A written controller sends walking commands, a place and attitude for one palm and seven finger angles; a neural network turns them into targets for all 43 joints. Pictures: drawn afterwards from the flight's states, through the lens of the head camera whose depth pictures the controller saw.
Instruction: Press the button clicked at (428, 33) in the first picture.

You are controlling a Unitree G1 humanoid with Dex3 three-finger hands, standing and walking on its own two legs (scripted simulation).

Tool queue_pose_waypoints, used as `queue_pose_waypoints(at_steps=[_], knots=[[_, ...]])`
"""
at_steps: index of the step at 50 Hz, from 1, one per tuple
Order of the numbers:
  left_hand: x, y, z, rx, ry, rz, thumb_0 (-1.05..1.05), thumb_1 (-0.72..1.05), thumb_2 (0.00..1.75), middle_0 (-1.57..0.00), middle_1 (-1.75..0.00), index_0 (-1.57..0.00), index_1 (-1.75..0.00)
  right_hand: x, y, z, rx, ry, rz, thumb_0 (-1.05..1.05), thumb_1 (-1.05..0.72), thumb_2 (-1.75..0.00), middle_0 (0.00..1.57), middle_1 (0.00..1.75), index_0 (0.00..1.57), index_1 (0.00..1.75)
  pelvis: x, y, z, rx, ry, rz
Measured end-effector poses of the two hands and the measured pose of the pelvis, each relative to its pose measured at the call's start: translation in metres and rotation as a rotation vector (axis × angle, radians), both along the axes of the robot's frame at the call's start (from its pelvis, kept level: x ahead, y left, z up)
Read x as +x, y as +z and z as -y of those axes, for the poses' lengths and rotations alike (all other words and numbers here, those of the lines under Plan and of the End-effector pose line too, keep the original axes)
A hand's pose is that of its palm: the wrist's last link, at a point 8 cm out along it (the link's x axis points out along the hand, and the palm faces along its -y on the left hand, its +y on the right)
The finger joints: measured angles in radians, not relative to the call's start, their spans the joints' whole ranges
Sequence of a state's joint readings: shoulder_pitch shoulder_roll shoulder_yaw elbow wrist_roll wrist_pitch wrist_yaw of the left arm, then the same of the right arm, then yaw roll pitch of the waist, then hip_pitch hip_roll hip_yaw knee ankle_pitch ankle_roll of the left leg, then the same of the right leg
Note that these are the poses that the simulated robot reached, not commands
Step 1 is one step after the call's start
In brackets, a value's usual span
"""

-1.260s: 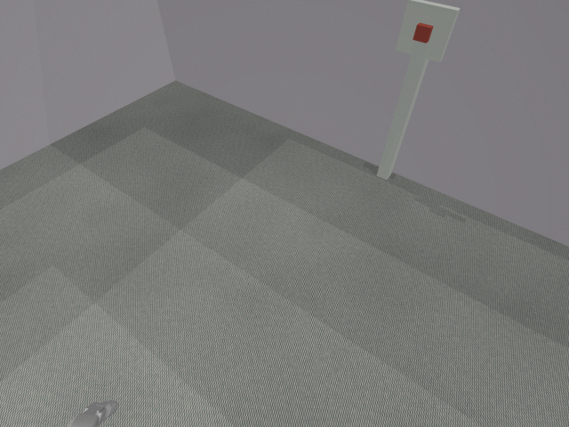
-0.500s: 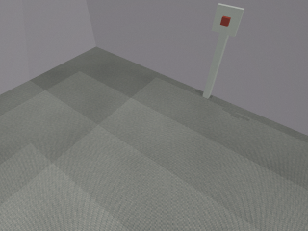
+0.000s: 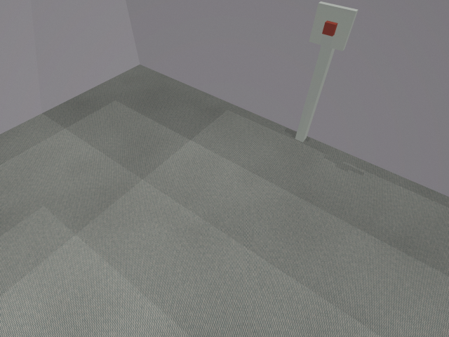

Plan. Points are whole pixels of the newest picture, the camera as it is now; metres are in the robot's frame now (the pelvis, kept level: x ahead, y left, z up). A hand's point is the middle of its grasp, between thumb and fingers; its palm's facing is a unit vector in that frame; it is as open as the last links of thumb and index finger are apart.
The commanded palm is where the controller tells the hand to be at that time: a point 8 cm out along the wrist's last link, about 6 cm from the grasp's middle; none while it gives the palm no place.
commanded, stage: look at it before walking up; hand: left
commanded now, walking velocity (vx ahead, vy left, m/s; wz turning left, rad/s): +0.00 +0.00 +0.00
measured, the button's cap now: (330, 28) +1.45 -0.43 -0.02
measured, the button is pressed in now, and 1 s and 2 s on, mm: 0 0 0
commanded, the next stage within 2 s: walk to a spot facing it in 0.28 s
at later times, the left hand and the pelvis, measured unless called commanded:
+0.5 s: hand out of the picture +0.07 +0.24 -0.16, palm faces -0.02 -0.95 -0.33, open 7.4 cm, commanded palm none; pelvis +0.01 +0.00 +0.00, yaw -1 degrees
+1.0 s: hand out of the picture +0.12 +0.15 -0.19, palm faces -0.06 -0.98 -0.21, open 7.4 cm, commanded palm none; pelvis +0.15 -0.03 -0.02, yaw -10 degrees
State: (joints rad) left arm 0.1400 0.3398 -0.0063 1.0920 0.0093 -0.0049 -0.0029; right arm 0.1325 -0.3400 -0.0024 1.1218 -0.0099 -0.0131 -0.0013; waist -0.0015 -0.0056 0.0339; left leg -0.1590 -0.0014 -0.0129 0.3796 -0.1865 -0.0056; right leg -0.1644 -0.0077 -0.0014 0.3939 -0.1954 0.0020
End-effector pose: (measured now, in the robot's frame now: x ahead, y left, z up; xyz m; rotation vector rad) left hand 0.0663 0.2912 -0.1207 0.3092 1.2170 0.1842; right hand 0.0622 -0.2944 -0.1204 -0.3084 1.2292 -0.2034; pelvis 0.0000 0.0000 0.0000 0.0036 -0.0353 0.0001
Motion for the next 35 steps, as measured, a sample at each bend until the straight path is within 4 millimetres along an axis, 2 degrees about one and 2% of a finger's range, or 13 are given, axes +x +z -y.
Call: queue_pose_waypoints(at_steps=[12, 22, 27, 35], knots=[[0.005, 0.003, -0.002, 0.008, 0.002, 0.014, 0.01, 0.90, 0.90, -0.21, -0.30, -0.20, -0.30, 0.017, 0.003, 0.000, 0.000, 0.017, 0.032, 0.01, -0.90, -0.89, 0.21, 0.30, 0.20, 0.30, 0.003, 0.001, 0.001, 0.000, 0.002, 0.002], [0.004, 0.003, -0.001, 0.012, 0.009, 0.006, 0.01, 0.90, 0.90, -0.21, -0.30, -0.20, -0.30, 0.019, 0.002, 0.000, 0.000, 0.019, 0.028, 0.01, -0.90, -0.89, 0.21, 0.30, 0.20, 0.30, 0.005, 0.001, 0.001, 0.000, 0.000, 0.001], [-0.006, -0.008, 0.014, -0.029, 0.015, -0.049, 0.01, 0.90, 0.90, -0.20, -0.30, -0.20, -0.30, 0.007, -0.008, -0.013, 0.037, -0.011, -0.001, 0.01, -0.90, -0.89, 0.20, 0.30, 0.20, 0.30, 0.016, -0.002, 0.002, 0.000, -0.029, -0.007], [-0.023, -0.036, 0.047, -0.124, 0.027, -0.187, 0.01, 0.90, 0.90, -0.20, -0.30, -0.20, -0.30, -0.025, -0.032, -0.038, 0.101, -0.115, -0.106, 0.01, -0.90, -0.89, 0.20, 0.30, 0.20, 0.30, 0.052, -0.016, 0.003, -0.004, -0.076, -0.027]])
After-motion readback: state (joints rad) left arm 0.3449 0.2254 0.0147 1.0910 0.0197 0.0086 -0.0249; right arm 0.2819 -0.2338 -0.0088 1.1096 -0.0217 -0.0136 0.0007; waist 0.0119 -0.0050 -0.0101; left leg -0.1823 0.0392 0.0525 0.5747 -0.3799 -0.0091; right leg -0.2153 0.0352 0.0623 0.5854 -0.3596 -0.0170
